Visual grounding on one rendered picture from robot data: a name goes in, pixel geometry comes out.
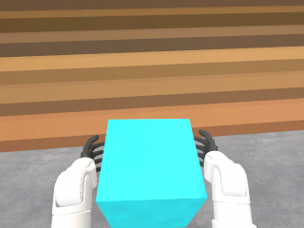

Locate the carton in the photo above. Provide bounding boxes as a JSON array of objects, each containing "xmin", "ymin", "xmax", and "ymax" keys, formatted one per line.
[{"xmin": 96, "ymin": 119, "xmax": 208, "ymax": 228}]

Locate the right robot forearm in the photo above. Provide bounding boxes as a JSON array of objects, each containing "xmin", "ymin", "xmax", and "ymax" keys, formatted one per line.
[{"xmin": 203, "ymin": 151, "xmax": 257, "ymax": 228}]

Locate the left robot forearm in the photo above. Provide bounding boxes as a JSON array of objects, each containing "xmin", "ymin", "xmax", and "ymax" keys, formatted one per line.
[{"xmin": 51, "ymin": 157, "xmax": 98, "ymax": 228}]

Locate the robot left hand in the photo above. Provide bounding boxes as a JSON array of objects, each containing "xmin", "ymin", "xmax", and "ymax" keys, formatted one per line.
[{"xmin": 80, "ymin": 135, "xmax": 105, "ymax": 172}]

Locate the robot right hand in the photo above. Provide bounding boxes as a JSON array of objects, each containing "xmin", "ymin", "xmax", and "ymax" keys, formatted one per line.
[{"xmin": 193, "ymin": 129, "xmax": 218, "ymax": 167}]

